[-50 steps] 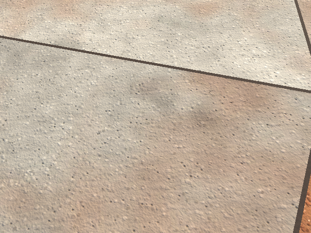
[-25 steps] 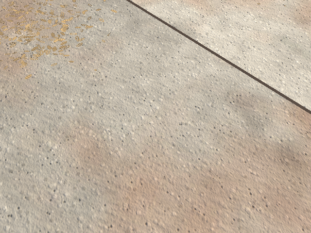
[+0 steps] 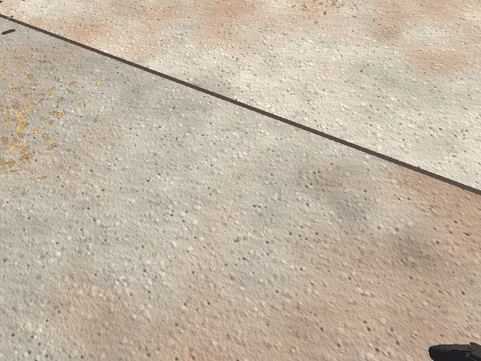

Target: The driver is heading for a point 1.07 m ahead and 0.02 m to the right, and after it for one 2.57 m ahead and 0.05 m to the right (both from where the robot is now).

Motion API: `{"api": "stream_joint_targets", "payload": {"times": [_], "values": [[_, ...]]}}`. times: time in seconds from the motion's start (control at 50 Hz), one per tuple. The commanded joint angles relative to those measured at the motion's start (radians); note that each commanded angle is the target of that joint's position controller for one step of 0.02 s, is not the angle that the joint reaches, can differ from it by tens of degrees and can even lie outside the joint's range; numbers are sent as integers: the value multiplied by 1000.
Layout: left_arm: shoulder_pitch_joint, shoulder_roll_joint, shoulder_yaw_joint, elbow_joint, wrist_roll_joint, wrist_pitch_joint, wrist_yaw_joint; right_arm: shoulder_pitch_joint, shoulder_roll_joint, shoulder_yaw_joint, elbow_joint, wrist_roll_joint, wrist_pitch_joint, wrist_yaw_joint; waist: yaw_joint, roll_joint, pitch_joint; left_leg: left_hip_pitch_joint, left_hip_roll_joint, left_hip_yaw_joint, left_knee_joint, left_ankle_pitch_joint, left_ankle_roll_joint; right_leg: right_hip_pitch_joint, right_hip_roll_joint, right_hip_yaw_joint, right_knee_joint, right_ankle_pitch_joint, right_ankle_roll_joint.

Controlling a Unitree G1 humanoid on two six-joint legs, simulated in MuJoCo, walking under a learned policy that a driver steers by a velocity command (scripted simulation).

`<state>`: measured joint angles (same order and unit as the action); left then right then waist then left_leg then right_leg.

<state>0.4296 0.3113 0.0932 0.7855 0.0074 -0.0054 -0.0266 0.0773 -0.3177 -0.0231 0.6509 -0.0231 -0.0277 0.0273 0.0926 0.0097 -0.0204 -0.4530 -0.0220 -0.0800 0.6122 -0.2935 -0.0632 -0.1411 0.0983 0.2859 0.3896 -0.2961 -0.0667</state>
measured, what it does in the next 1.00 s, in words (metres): walks ahead: left foot, then right foot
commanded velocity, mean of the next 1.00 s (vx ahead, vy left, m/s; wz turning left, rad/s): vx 0.94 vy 0.00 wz -0.01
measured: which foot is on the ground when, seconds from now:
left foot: up 0.00-0.04, down 0.06-0.50, up 0.52-0.92, down 0.94-1.00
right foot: down 0.00-0.06, up 0.08-0.48, down 0.50-0.94, up 0.96-1.00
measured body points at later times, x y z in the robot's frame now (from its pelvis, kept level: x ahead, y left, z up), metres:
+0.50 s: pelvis +0.32 -0.06 -0.04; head +0.37 -0.06 +0.41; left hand +0.66 +0.03 -0.09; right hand +0.10 -0.24 -0.15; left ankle +0.09 +0.15 -0.72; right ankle +0.42 -0.17 -0.75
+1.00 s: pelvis +0.77 -0.15 -0.05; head +0.79 -0.16 +0.40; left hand +0.82 +0.11 -0.18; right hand +0.90 -0.43 -0.16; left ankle +0.87 -0.15 -0.75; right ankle +0.52 -0.24 -0.60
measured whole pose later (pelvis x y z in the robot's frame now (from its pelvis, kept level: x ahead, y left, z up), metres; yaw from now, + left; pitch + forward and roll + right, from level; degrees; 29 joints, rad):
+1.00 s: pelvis +0.77 -0.15 -0.05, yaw +2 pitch -1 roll -1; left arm 0.33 0.24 0.02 0.85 0.03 -0.07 0.02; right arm 0.20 -0.31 -0.05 0.77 -0.01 -0.02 0.04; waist -0.04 0.02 0.05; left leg -0.51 -0.13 0.13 0.76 -0.29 0.22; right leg -0.08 0.00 -0.12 1.32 -0.38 0.01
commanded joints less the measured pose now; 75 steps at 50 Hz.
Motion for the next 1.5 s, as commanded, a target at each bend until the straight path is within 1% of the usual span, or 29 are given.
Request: {"api": "stream_joint_targets", "payload": {"times": [0.02,0.06,0.08,0.1,0.12,0.16,0.4,0.46,0.5,0.52,0.54,0.58,0.72,0.84,0.9,0.94,0.96,0.98,1.0,1.04,1.08,1.16,1.28,1.32,1.36,1.38,1.4,1.44,1.5], "values": [[-156,178,48,-108,2,-20,1,-20,-64,-14,-77,23,-32,-23,-96,-125,29,306,-37,43,-161,77,12,-272,-141,237,-96,-168,-109],[-184,102,23,-123,-6,-47,2,232,-186,-54,-23,0,-52,-58,-223,29,-69,704,128,-86,-213,-58,66,-519,-31,103,221,-181,-43],[-197,-1,-11,-185,-40,-62,3,343,-307,-83,-19,-37,-50,-68,-256,304,-205,844,434,-557,-392,-525,137,-680,85,-84,555,-288,-8],[-182,39,-19,-182,-23,-46,11,256,-283,-84,-17,-48,-44,-64,-180,233,-151,715,494,-713,-416,-615,181,-745,-33,-141,754,-172,-14],[-225,89,-8,-168,3,-34,6,210,-185,-61,-40,-40,-44,-59,-172,93,-75,626,446,-585,-384,-540,171,-749,-82,-166,824,-84,-19],[-245,89,-5,-158,31,-24,-31,215,-115,-38,-21,-31,-51,-51,-151,62,-10,534,339,-308,-401,-294,142,-725,-139,-189,830,7,-5],[-587,5,-82,-282,34,-23,-86,428,-74,-17,177,-8,-99,-26,-153,47,199,367,240,202,-603,596,161,-522,-79,-407,394,190,-59],[-378,55,-66,-225,47,-32,-47,447,-190,-31,242,-2,-76,-43,2,148,24,468,288,202,-246,1390,184,-151,14,-438,313,45,-112],[33,179,-14,-96,64,-39,0,379,-182,-29,219,12,-71,-43,200,137,-207,170,231,172,333,998,178,427,-133,-222,209,-7,-135],[28,269,7,-90,86,-52,16,473,12,7,163,29,-75,-18,50,-159,-352,-185,65,112,737,-197,165,699,-495,233,148,-262,-149],[50,257,11,-105,64,-51,23,401,-95,-21,141,52,-78,-24,101,-64,-434,-243,32,-38,866,-133,191,614,-557,475,-17,-281,-139],[-85,135,-15,-57,50,-67,19,305,-60,-20,125,45,-68,-19,-3,-25,-60,-278,117,1,768,59,182,255,-451,152,-101,-101,-108],[-112,-10,-47,20,4,-129,8,201,47,-16,120,8,18,25,-130,-87,164,-288,169,68,616,211,146,-38,-278,-396,-280,336,19],[-74,63,-45,50,4,-137,44,25,30,5,48,11,1,58,-144,-63,155,-111,33,282,176,435,213,80,-249,-595,-230,1067,66],[-132,178,-15,18,15,-99,79,290,-74,-29,122,13,13,46,-304,-133,-31,223,-71,294,154,313,252,166,-309,-567,135,1476,73],[-245,191,-2,-12,24,-64,66,645,-173,-87,226,19,19,10,-469,-39,-143,600,-47,150,31,201,348,-34,-250,-537,828,1034,48],[-302,37,-41,-34,38,-73,36,532,-191,-101,228,43,27,-8,-369,207,12,597,-8,20,31,224,362,-356,-41,-492,1221,-80,45],[-134,-16,-67,-151,21,-95,35,421,-296,-112,176,0,29,-6,-163,280,-134,805,181,-486,-54,261,565,-682,-17,-300,1428,-232,90],[-165,27,-78,-177,36,-125,35,389,-263,-116,134,0,29,-13,-193,124,-205,811,277,-767,-319,-130,591,-758,-56,-175,1349,-167,68],[-251,79,-71,-166,48,-131,32,322,-139,-87,149,1,14,-23,-110,-125,47,456,228,-662,-429,-228,470,-689,-151,-176,1108,-59,69],[-252,62,-83,-166,75,-84,32,290,-124,-74,144,11,-24,-30,-52,-136,111,216,141,-510,-424,-35,444,-568,-199,-180,971,-57,106],[-432,22,-106,-248,55,-54,13,296,-139,-78,135,18,-60,-26,-93,-81,144,27,10,-311,-461,187,397,-425,-222,-263,566,148,147],[-547,25,-109,-305,19,-67,15,365,-165,-102,142,25,-53,-15,-192,43,54,286,18,-324,-337,540,289,-297,-118,-276,165,378,102],[-413,95,-79,-268,16,-74,30,327,-200,-110,129,18,-54,-20,-123,49,-40,340,18,-339,-169,750,241,-99,-69,-260,122,273,85],[-1,188,-29,-163,20,-83,61,229,-214,-109,112,1,-69,-14,108,29,-236,228,-14,-267,269,739,210,297,-131,-257,183,108,51],[192,234,-13,-116,50,-89,78,228,-45,-64,90,-11,-83,-20,137,-172,-324,58,-69,-192,619,105,215,475,-353,-5,163,-229,33],[66,316,7,-109,68,-87,62,444,32,-30,59,47,-84,-6,-52,-523,-401,-208,-166,-109,808,-190,172,550,-541,695,-138,-429,-120],[-113,111,-15,-137,40,-78,33,247,-80,-34,84,-13,-60,-6,-35,-102,-111,-317,-31,-66,800,-8,177,295,-426,476,-143,-454,-163],[-27,60,-31,-25,29,-89,22,88,-39,-12,-1,-50,-53,17,-71,-73,12,-275,33,-45,627,-42,148,78,-300,207,-144,-92,-146]]}}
